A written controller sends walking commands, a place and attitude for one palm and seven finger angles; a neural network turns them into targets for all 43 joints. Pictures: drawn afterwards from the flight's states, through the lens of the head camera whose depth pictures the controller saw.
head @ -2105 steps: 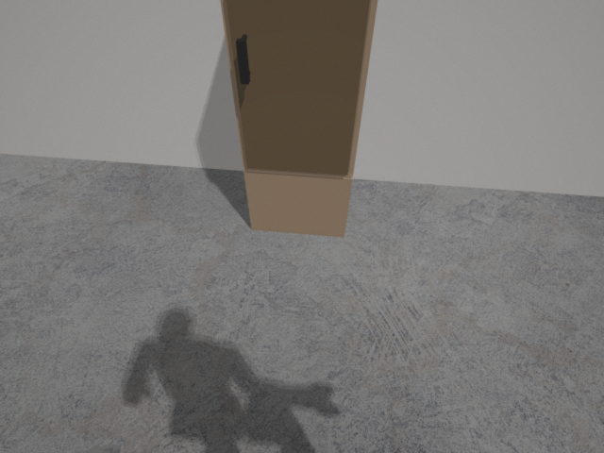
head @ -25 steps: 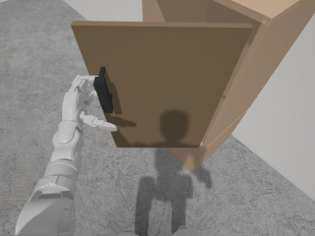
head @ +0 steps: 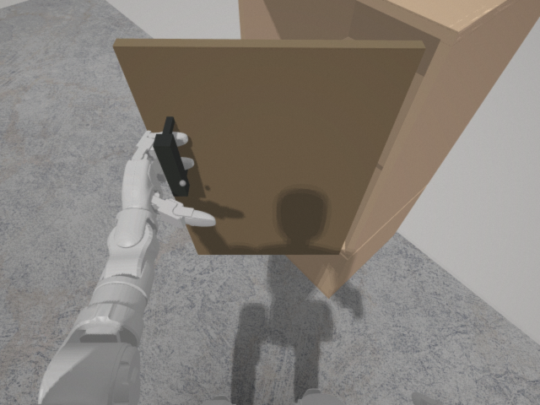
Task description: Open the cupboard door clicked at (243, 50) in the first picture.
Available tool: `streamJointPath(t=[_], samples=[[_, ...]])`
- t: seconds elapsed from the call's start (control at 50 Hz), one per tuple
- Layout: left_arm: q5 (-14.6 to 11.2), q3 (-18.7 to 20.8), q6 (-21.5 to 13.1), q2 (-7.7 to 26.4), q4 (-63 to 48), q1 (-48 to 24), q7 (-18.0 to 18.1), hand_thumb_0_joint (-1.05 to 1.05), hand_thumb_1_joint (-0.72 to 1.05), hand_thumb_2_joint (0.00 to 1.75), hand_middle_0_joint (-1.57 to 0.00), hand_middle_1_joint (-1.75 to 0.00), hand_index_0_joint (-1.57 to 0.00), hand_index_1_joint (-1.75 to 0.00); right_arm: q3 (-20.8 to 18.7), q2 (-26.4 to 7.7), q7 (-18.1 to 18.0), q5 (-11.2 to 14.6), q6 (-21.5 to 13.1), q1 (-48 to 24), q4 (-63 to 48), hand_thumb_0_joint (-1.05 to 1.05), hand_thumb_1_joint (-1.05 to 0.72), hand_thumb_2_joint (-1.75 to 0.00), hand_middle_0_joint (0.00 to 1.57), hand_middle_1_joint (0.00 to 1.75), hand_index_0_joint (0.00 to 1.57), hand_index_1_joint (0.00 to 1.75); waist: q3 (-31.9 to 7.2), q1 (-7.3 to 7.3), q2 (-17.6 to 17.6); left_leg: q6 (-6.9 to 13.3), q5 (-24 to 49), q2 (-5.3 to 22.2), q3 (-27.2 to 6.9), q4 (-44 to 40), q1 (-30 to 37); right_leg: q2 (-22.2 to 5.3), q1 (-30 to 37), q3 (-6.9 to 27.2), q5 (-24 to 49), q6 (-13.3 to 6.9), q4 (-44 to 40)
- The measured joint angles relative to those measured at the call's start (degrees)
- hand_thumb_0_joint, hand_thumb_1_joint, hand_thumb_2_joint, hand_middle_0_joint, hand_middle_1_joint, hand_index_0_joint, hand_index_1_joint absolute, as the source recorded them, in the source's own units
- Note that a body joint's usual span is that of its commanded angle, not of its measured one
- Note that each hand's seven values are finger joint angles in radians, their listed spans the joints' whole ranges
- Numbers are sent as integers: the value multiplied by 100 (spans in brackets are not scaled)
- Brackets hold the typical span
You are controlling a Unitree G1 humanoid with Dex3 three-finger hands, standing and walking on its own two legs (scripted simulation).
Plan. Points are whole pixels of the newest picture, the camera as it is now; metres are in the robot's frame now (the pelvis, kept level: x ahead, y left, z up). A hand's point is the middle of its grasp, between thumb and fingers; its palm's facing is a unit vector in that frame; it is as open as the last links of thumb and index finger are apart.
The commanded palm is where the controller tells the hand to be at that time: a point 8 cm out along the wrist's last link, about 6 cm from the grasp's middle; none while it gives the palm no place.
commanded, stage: slide the fingers in behind the handle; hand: left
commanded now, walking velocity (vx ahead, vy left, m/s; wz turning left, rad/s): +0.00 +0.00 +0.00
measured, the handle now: (175, 157) +0.48 +0.14 +0.07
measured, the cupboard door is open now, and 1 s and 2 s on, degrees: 48 48 79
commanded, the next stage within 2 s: close the thumb around the handle in 0.24 s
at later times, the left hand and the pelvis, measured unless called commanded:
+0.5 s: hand (183, 183) +0.43 +0.12 +0.07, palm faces +0.02 -1.00 -0.01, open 13.3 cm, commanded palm +0.40 +0.18 +0.08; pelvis +0.00 +0.00 +0.00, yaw +0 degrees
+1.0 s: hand (179, 186) +0.42 +0.13 +0.07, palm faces -0.01 -1.00 +0.01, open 6.6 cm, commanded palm +0.40 +0.19 +0.08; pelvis +0.00 +0.01 +0.00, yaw +0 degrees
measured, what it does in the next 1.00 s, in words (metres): stands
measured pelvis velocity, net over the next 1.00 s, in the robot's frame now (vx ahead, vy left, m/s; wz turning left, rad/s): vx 0.00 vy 0.01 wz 0.00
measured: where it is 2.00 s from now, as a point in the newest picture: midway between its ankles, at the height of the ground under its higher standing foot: outside the picture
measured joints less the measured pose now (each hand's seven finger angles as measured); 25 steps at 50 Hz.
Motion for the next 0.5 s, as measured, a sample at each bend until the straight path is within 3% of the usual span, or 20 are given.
streamJointPath(t=[0.38,0.5], samples=[[-11,-115,-32,-88,-48,43,36,-1,-50,30,-30,-120,-30,-120,-34,-33,2,7,1,24,72,1,-90,-90,20,30,20,30,1,18,19,13,10,-19,-8,-10,21,-17,27,-4,5,13,-11],[8,-27,-34,-48,10,14,57,-1,-40,34,-31,-121,-31,-121,-7,-4,6,-2,6,7,52,1,-90,-90,20,30,20,30,2,-8,5,19,15,-12,16,-18,31,-9,26,21,19,20,-15]])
